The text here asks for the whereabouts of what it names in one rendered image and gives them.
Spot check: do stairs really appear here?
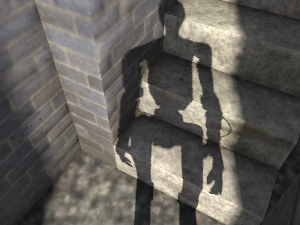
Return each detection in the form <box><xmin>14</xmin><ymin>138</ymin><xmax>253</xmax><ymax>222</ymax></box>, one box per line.
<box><xmin>112</xmin><ymin>0</ymin><xmax>300</xmax><ymax>225</ymax></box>

